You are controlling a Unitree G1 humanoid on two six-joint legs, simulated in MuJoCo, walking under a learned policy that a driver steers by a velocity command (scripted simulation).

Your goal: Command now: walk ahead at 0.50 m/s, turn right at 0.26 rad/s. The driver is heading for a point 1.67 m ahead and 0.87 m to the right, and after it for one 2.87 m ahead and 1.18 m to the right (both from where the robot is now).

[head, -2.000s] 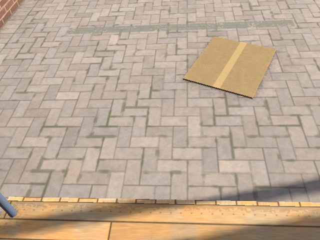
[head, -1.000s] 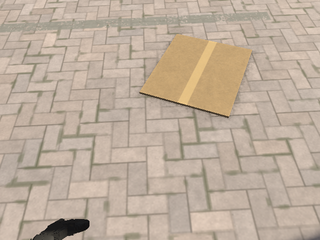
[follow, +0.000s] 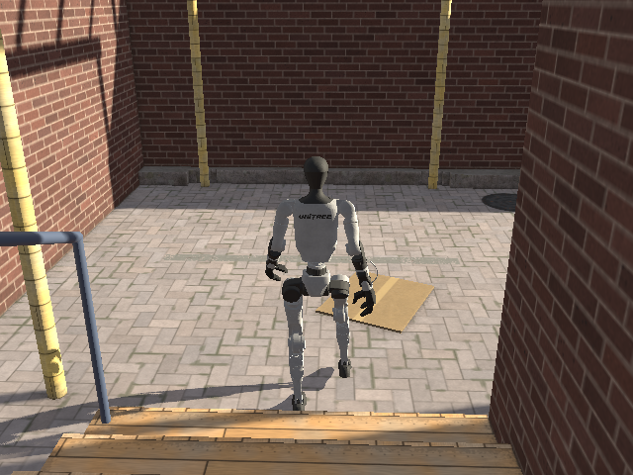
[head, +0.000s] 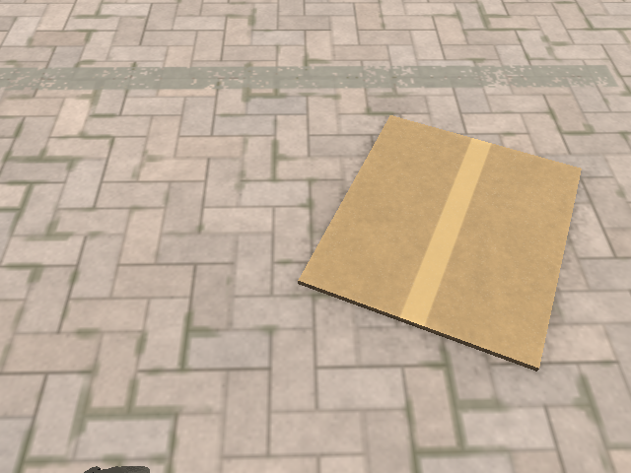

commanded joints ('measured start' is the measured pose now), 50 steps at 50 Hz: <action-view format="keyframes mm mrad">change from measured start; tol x32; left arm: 1 -73 13 -7 -87 -12 7 -22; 10 408 242 74 -31 -13 10 -40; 50 -5 78 16 -200 -15 33 -39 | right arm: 1 3 -135 -29 -37 12 -11 -7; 28 -500 -134 -38 -347 -2 -40 17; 34 -51 -306 -97 -263 -22 -45 8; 50 -145 -216 -65 -197 -5 -21 4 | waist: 1 12 101 45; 10 194 -192 -414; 32 1 -67 -138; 34 14 392 -338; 50 -13 110 49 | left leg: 1 -6 301 -114 -120 498 109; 8 -53 250 30 429 894 15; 10 -655 25 -97 994 -227 -63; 11 -757 80 -132 1022 -176 -50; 31 -190 62 -90 49 222 -47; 34 486 521 -766 -7 25 222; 50 69 317 40 -181 438 95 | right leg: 1 80 26 -13 -82 39 -37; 7 320 136 -123 -168 -188 -134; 10 1184 -254 763 -375 -222 -429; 16 513 -71 322 -489 29 -288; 30 577 -29 426 -332 -129 -197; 36 -79 69 131 532 -533 -20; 50 23 -14 -24 46 -35 -4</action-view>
